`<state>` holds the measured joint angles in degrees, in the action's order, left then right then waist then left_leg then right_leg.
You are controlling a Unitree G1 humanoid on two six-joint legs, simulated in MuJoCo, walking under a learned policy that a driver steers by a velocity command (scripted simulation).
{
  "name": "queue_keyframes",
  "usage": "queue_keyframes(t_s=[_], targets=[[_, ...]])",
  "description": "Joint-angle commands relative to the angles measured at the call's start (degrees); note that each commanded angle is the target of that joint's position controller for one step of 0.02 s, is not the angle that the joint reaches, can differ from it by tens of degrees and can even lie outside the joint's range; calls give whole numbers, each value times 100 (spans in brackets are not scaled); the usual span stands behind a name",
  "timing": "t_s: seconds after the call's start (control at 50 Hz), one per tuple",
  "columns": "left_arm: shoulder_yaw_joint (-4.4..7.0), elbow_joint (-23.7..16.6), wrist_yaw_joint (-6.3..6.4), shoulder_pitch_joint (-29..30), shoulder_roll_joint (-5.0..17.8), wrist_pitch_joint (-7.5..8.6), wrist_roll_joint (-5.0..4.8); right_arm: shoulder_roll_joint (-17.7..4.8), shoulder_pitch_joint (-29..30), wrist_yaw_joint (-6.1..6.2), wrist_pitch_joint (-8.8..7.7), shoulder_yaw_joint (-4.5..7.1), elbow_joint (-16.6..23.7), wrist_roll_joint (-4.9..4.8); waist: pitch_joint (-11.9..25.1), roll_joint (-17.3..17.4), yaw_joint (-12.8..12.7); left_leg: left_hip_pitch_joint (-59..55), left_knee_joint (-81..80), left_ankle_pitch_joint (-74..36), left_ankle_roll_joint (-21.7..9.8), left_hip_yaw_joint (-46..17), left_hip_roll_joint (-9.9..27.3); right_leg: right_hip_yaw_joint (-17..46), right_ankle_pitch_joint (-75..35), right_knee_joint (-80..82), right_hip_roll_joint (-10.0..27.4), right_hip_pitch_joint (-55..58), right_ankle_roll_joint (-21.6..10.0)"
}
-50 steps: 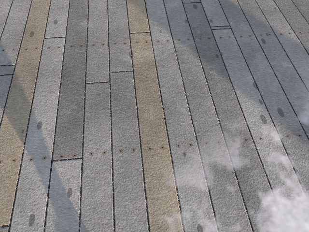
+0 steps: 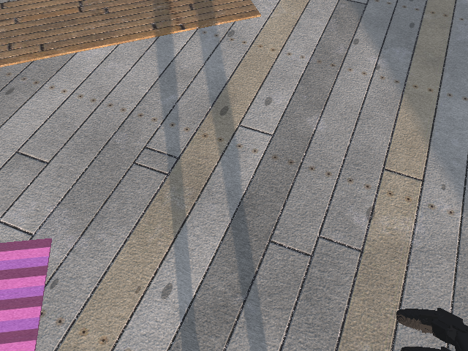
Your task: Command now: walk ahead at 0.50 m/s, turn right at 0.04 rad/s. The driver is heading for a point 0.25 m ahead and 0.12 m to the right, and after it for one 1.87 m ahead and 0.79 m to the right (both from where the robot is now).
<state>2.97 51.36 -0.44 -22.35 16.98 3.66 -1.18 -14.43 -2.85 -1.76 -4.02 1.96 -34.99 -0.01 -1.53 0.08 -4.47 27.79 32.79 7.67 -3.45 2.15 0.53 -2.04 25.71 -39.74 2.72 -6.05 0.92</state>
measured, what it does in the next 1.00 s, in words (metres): walks ahead, turning right: right foot, then left foot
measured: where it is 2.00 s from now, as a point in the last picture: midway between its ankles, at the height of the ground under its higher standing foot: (393, 210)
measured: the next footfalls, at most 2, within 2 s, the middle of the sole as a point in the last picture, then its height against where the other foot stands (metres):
right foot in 0.50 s outside the picture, level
left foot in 0.96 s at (283, 262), level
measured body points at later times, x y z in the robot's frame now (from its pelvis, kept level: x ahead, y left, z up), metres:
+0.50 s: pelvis +0.27 -0.05 -0.01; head +0.30 -0.06 +0.44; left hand +0.52 +0.14 -0.10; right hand +0.22 -0.33 -0.14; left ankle +0.10 +0.11 -0.71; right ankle +0.37 -0.16 -0.73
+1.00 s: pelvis +0.54 -0.10 +0.00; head +0.56 -0.11 +0.45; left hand +0.74 +0.13 -0.11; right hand +0.60 -0.43 -0.07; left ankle +0.69 -0.05 -0.73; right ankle +0.37 -0.16 -0.71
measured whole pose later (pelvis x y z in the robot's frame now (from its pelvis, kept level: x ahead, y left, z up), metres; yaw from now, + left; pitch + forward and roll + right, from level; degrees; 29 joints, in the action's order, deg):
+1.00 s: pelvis +0.54 -0.10 +0.00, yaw -32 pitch +2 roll +1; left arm 4.7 41.9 0.9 -20.7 17.6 1.5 -1.2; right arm -15.5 -4.3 -1.0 -7.1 2.9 -39.4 0.3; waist 0.4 -1.3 -3.2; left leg 26.1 31.2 7.1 -0.3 -1.2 -1.8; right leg 13.2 28.6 -42.0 -4.7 -9.8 -2.5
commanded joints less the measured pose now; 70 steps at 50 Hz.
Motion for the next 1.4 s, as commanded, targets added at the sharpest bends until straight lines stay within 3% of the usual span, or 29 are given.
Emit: queue_keyframes(t_s=[0.02,0.04,0.06,0.1,0.18,0.28,0.38,0.44,0.48,0.5,0.52,0.54,0.56,0.58,0.6,0.62,0.68,0.78,0.88,0.94,0.96,0.98,1.0,1.02,1.04,1.06,1.14,1.3,1.4], targets=[[89,-588,-41,167,778,269,-142,-1161,-2188,92,10,415,-178,8,1719,913,1173,-4549,-1400,848,-1383,-3609,2202,858,547,-3591,-85,-3912,-220],[96,-699,-44,537,780,266,-182,-956,-1828,90,-5,343,-170,-14,1088,712,1021,-3759,-1513,697,-1149,-2746,1961,728,35,-3426,169,-3955,-267],[103,-698,-21,695,703,220,-103,-743,-1463,64,-30,275,-188,-13,650,453,823,-3001,-1739,407,-1002,-2148,1680,659,-375,-3085,353,-3756,-235],[109,-636,-1,458,501,52,-36,-638,-1073,40,-126,267,-235,54,368,739,460,-2000,-2233,177,-965,-1559,1485,711,-892,-2743,570,-3087,-120],[102,-682,45,592,261,-123,-28,-705,-1032,92,-282,329,-476,120,33,443,332,-1757,-2569,-795,-925,-585,1450,899,-1694,-2204,519,-3325,36],[34,-947,-110,1446,77,-54,17,-908,-1237,197,-254,390,-718,68,-135,283,625,-2086,-2617,-1107,-641,305,1314,546,-3099,-541,382,-3264,-63],[15,-1377,-274,2200,112,-69,11,-1055,-1616,244,-82,461,-1003,-59,-411,203,880,-3070,-2315,-1429,-509,628,1581,199,-2628,246,274,-3563,-330],[112,-1536,-341,2028,294,-92,15,-1270,-1518,298,52,522,-1026,-105,-102,450,626,-3428,-1419,-3698,-319,841,1634,-268,-1734,343,-122,-2920,-634],[366,-1264,-295,722,713,-110,-13,-1343,-1357,354,156,518,-974,-128,659,442,-136,-3071,439,-4838,-65,1108,1348,-524,-1721,702,-663,-1099,-971],[574,-1060,-182,-223,1198,-159,-13,-1202,-1433,387,122,445,-880,-50,1216,-35,-529,-1727,2123,-3366,211,1110,1123,435,-1912,851,-218,714,-1294],[677,-1192,-110,5,1826,-163,-86,-376,-1834,317,-55,181,-533,107,1695,-1720,108,1018,4533,1881,683,758,-228,3914,-1196,1536,1382,2664,-2509],[521,-1337,-140,-193,1435,-99,-3,-804,-1566,206,-323,220,-530,-57,2537,-863,-227,1618,5043,2488,512,-771,-242,5146,-711,2257,1730,3082,-2634],[429,-1254,-156,-105,1098,-49,54,-1021,-970,139,-420,286,-365,-270,1781,-475,-297,1997,4949,2090,373,-783,55,4073,-1076,2236,1492,2616,-2236],[380,-1239,-174,140,969,4,12,-885,-804,170,-462,247,-360,-152,996,-65,-50,1713,4272,1702,303,-733,337,3010,-2463,2060,1128,1516,-1894],[298,-1284,-161,572,680,-12,0,-860,-746,242,-415,287,-418,24,778,102,221,1490,3760,1350,290,-629,549,2442,-2472,2182,835,931,-1633],[286,-1415,-133,810,690,-11,63,-896,-908,259,-349,314,-396,28,662,-314,448,1057,3550,1134,364,-679,636,2385,-2826,2334,785,261,-1748],[304,-1504,-47,953,702,18,51,-759,-1058,242,-156,303,-436,68,560,-260,626,603,2928,860,616,-554,610,1912,-3195,2566,505,-544,-1768],[346,-1398,96,586,827,-38,0,-497,14,210,-165,162,-153,47,251,-543,207,450,774,-648,808,-516,297,1624,-2484,2551,236,-888,-1475],[361,-1280,140,294,867,-104,-46,-771,374,71,-292,248,-24,-69,252,-631,112,-154,-253,-883,665,-704,28,2339,-1592,2102,499,-605,-1280],[329,-1338,146,468,705,-137,-13,-949,-330,75,-360,377,-184,-61,333,-781,558,-1040,-614,-382,352,-594,-9,2586,-1629,1430,387,-543,-1032],[240,-1371,134,448,445,-126,21,-1101,-895,113,-388,451,-281,13,725,-620,818,-2014,-639,-229,139,-822,323,2356,-1581,595,95,-834,-844],[100,-1443,122,218,32,-117,130,-1414,-1664,158,-382,519,-356,65,1461,376,988,-3379,-755,258,-161,-1956,1390,1679,-257,-1171,-428,-1579,-591],[77,-1689,124,-372,43,-61,-115,-1810,-1961,89,-314,606,-552,119,1687,2377,617,-4386,-1594,2172,-1014,-4874,2418,1191,1005,-2782,-826,-3523,-385],[198,-1472,151,-261,664,-69,-151,-1210,-1642,63,-312,481,-398,13,1078,1349,741,-3966,-1827,3083,-901,-4791,2298,1380,540,-3438,-402,-4016,-291],[265,-1526,143,293,865,-105,-90,-911,-1436,92,-275,394,-368,-12,548,830,843,-3417,-1773,2572,-666,-3724,2057,1221,-3,-3541,-229,-4069,-262],[265,-1538,144,495,774,-136,-30,-803,-1200,97,-249,341,-346,40,329,445,745,-2871,-1815,1669,-560,-2957,1792,1122,-409,-3408,-44,-3817,-220],[250,-1639,55,651,406,-211,-41,-639,-1106,137,-284,290,-554,52,108,684,586,-2157,-2188,95,-557,-1424,1316,905,-986,-2759,267,-3363,-143],[52,-1903,-94,1750,5,-72,42,-1014,-1464,141,-196,351,-1024,-71,-101,446,793,-2441,-2400,-1157,-662,-287,1223,434,-2487,-280,206,-3313,-99],[42,-2148,-225,2413,102,0,-9,-1204,-1926,144,-45,377,-1361,-172,-301,453,911,-3022,-2220,-1576,-612,-236,1536,146,-2145,598,57,-3052,-327]])
Over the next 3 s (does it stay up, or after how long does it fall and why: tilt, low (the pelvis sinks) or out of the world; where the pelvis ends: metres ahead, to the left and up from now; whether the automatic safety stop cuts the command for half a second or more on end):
stays up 1.44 -0.66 0.01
